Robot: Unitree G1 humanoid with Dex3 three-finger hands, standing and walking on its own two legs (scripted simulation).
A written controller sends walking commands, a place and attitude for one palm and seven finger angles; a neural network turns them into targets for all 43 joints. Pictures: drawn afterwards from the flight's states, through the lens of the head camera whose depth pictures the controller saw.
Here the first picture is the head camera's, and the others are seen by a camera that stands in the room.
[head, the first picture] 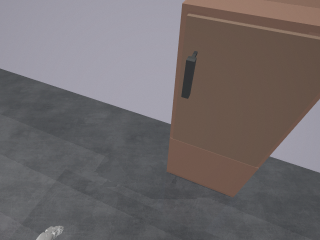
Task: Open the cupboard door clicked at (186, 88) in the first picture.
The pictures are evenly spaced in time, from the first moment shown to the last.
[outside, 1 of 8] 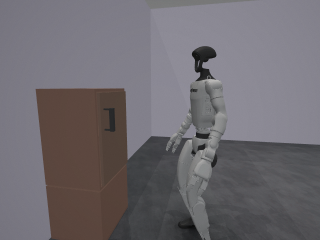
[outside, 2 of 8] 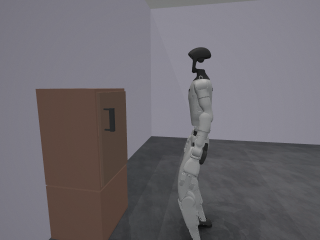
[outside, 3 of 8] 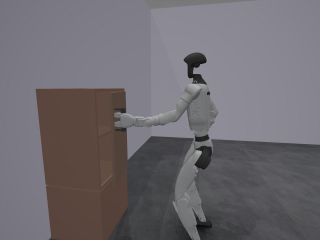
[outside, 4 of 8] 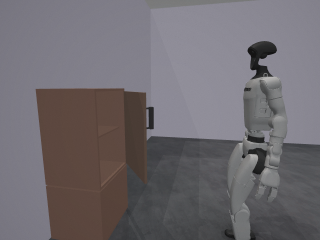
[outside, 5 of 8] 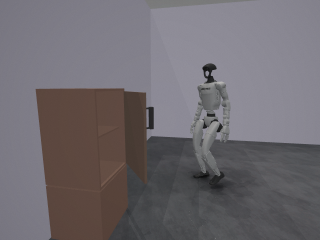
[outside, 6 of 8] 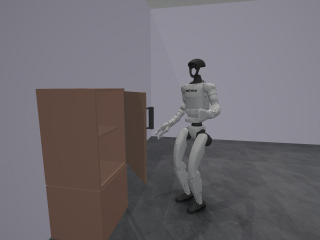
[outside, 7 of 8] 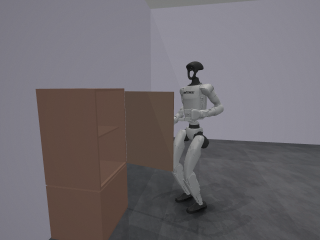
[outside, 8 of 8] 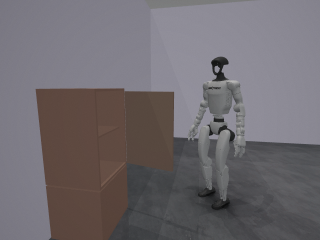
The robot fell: no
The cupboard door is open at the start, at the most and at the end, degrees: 0 81 77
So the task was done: yes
